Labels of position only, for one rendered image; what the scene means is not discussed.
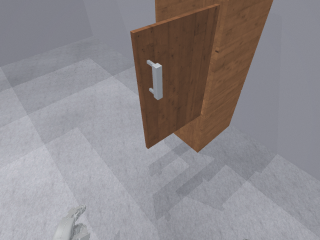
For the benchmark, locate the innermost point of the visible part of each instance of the handle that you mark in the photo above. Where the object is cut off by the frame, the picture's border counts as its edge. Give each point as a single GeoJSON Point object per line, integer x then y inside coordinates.
{"type": "Point", "coordinates": [157, 78]}

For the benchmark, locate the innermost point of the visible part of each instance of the left robot hand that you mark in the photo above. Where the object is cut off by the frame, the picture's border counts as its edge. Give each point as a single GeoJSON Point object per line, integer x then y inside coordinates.
{"type": "Point", "coordinates": [67, 230]}

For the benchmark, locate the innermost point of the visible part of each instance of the cupboard door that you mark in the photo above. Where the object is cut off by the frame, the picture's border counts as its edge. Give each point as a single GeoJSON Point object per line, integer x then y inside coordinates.
{"type": "Point", "coordinates": [183, 46]}

